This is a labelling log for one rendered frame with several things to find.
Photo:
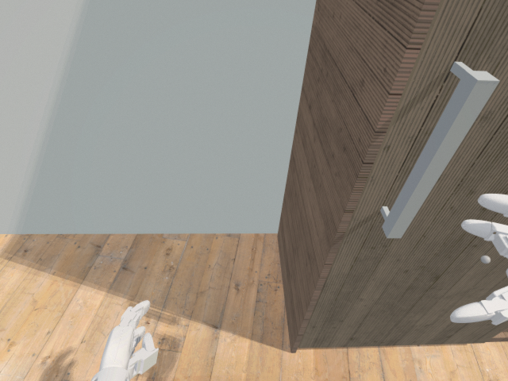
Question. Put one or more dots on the robot left hand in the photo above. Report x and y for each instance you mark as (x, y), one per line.
(123, 339)

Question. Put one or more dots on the robot right hand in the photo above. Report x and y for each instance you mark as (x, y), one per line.
(495, 307)

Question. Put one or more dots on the handle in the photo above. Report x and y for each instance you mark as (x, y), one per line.
(465, 105)

